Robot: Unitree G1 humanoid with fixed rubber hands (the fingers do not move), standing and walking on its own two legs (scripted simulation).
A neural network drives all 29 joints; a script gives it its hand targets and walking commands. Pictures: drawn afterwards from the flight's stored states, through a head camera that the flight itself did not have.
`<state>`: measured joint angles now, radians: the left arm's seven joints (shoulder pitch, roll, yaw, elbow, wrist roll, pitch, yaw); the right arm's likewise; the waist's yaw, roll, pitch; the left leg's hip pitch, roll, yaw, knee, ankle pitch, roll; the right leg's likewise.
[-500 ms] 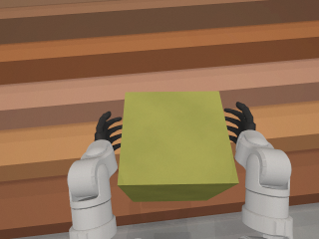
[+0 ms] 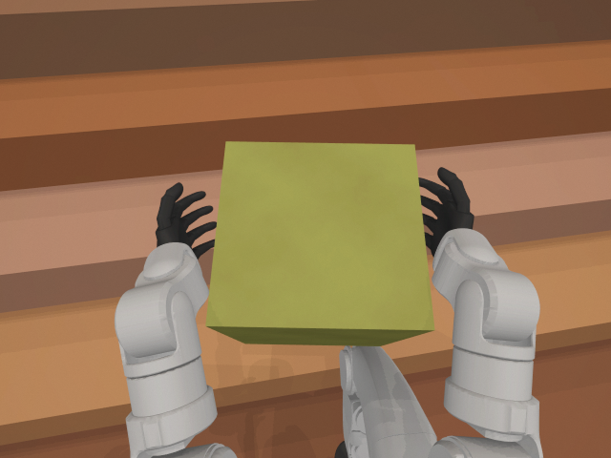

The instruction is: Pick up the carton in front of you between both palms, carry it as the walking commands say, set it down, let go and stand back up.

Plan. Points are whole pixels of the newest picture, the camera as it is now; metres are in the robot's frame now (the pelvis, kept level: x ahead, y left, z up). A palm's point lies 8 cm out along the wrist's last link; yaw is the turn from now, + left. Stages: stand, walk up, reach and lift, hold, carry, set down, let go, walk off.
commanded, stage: carry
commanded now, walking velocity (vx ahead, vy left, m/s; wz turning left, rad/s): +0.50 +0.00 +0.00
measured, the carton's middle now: (315, 260) +0.35 -0.03 +0.06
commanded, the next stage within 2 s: none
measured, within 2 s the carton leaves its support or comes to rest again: neither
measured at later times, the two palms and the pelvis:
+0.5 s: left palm out of the picture +0.67 +0.07 +0.37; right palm out of the picture +0.67 -0.24 +0.33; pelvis +0.33 -0.06 +0.19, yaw -2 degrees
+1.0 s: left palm out of the picture +0.99 -0.03 +0.51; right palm out of the picture +1.00 -0.34 +0.54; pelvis +0.63 -0.18 +0.38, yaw -5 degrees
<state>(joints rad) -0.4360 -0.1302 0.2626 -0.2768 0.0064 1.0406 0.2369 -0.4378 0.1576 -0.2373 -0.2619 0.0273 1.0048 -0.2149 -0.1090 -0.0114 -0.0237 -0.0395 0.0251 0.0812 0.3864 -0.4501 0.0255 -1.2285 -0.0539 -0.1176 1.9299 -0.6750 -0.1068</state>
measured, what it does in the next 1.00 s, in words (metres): climbs: right foot 0.17 m higher, then left foot 0.17 m higher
